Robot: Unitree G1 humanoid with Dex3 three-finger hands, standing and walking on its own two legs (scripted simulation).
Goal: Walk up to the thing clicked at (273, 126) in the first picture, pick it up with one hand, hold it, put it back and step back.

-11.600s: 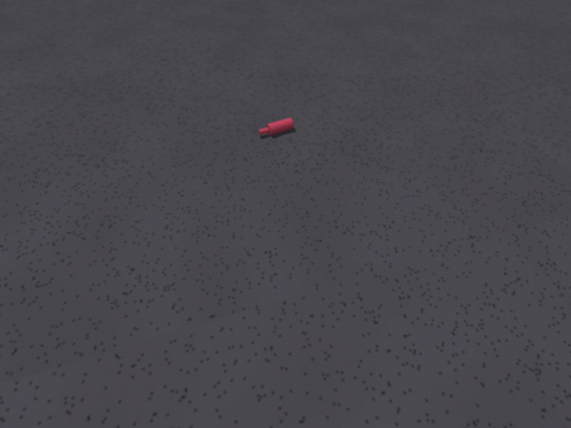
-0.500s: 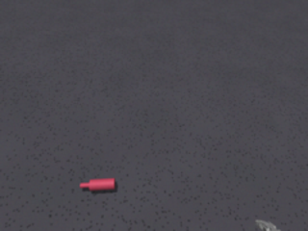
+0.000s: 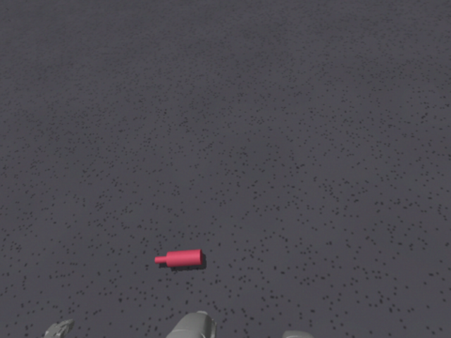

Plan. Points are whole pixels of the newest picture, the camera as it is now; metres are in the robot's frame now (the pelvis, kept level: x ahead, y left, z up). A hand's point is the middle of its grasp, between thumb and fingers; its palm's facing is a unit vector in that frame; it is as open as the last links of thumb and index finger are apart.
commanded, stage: walk up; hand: left
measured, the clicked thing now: (178, 258) +0.49 +0.29 -0.73
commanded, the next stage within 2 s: stand in 0.48 s
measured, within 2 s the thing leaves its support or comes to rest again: neither
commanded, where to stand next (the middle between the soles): +0.12 +0.04 m, yaw -1 degrees
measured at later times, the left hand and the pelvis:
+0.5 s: hand out of the picture +0.04 +0.28 -0.17, palm faces +0.01 -0.95 -0.30, open 7.4 cm; pelvis +0.00 +0.03 +0.00, yaw +1 degrees
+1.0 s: hand out of the picture +0.10 +0.28 -0.13, palm faces -0.02 -0.93 -0.36, open 7.4 cm; pelvis +0.00 +0.03 +0.01, yaw +1 degrees
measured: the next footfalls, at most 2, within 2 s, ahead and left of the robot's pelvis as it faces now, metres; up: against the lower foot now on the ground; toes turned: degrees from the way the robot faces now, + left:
left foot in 0.12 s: +0.06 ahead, +0.18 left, +0.00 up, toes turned +0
